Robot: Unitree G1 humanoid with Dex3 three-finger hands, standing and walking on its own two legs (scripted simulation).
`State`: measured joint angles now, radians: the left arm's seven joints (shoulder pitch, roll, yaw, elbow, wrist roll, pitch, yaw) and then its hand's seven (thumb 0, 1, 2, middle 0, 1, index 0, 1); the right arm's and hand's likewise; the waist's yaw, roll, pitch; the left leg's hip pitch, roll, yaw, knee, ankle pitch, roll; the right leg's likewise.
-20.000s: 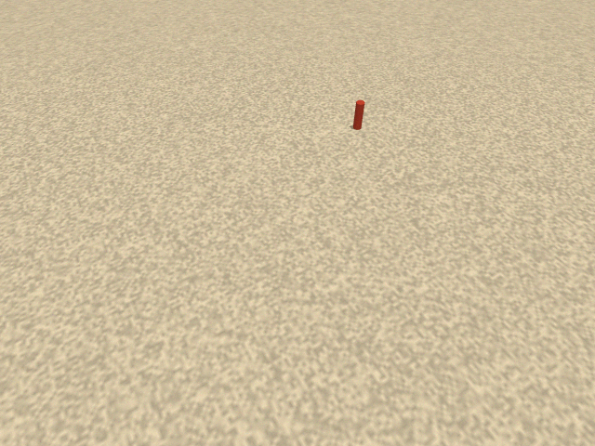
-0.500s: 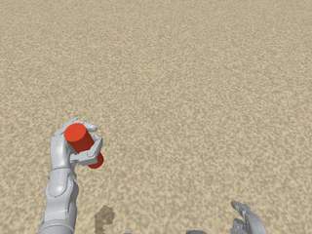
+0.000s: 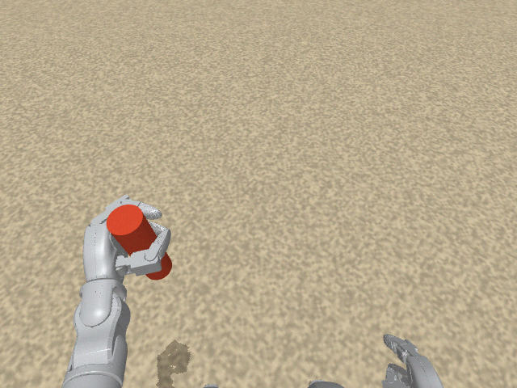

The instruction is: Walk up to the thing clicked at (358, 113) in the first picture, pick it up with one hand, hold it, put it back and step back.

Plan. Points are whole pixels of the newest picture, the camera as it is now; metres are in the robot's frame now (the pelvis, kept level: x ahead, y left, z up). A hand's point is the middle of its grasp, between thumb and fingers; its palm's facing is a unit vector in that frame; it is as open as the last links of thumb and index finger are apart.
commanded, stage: hold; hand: left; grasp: from the side
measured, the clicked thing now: (143, 246) +0.33 +0.18 +0.04
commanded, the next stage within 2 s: crouch in 0.62 s
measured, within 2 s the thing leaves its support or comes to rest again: neither
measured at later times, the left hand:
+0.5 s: hand (144, 239) +0.33 +0.17 +0.06, palm faces +0.13 -0.99 +0.00, open 6.2 cm
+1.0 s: hand (149, 249) +0.33 +0.18 +0.03, palm faces +0.17 -0.99 +0.01, open 6.2 cm
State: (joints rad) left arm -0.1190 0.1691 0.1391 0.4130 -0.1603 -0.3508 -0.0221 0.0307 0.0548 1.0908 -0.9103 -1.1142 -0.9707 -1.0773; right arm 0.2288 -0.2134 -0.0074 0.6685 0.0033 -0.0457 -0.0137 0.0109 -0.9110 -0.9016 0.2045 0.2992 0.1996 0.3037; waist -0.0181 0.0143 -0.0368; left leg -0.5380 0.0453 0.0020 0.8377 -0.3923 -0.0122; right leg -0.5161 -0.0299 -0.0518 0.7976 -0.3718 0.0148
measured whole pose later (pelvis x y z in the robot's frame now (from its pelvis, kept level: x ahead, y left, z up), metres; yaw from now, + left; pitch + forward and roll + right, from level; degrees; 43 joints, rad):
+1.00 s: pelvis +0.00 +0.00 -0.01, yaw +0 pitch +8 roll -1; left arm -0.15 0.16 0.17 0.51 -0.15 -0.41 -0.01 0.03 0.06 1.09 -0.91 -1.12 -0.97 -1.08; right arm 0.22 -0.21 -0.02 0.67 -0.01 -0.05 0.00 0.01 -0.89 -0.90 0.20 0.30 0.20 0.30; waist -0.03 0.00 -0.04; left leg -0.63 0.04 0.00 0.90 -0.41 -0.01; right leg -0.61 -0.03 -0.05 0.86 -0.39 0.01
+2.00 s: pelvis -0.08 +0.00 -0.37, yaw -4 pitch +30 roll -5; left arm -0.73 0.46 0.52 1.18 -0.08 -0.79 -0.15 0.03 0.06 1.09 -0.92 -1.10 -0.98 -1.06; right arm 0.10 -0.27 0.06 0.73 -0.13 -0.01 0.10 0.01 -0.91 -0.91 0.20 0.30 0.20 0.30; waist -0.15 -0.04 -0.08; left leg -2.15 0.04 -0.11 2.29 -0.67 -0.02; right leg -2.11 -0.04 -0.06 2.23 -0.64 0.01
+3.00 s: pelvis -0.09 +0.01 -0.44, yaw -11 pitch +21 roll -13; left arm -0.74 0.71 0.58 1.34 -0.07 -0.90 -0.10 0.03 0.05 1.10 -0.93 -1.09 -0.99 -1.05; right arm -0.03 -0.35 0.32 0.63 -0.25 0.04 0.14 0.00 -0.91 -0.90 0.21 0.30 0.20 0.30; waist -0.26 -0.15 0.17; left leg -2.27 0.03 -0.26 2.58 -0.69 -0.01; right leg -2.16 0.00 -0.17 2.40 -0.62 0.04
